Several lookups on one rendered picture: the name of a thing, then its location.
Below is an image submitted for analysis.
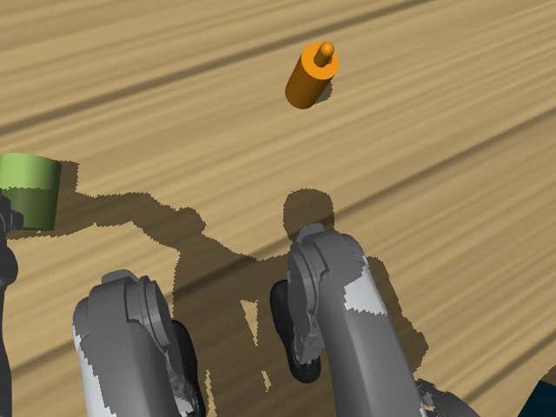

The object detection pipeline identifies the right robot foot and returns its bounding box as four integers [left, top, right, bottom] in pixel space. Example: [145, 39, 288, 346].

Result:
[269, 280, 321, 383]

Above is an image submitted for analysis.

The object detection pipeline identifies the left robot hand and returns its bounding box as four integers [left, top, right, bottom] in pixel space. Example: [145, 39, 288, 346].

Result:
[10, 210, 23, 230]

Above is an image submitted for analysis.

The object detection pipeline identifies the left robot arm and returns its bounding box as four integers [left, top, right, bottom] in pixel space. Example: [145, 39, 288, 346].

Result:
[0, 188, 18, 417]

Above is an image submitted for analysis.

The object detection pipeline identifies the right robot hand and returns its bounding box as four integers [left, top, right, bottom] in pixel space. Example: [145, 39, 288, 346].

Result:
[415, 379, 480, 417]

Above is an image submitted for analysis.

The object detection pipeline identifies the left robot foot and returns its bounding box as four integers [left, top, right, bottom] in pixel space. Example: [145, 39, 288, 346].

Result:
[171, 320, 206, 417]

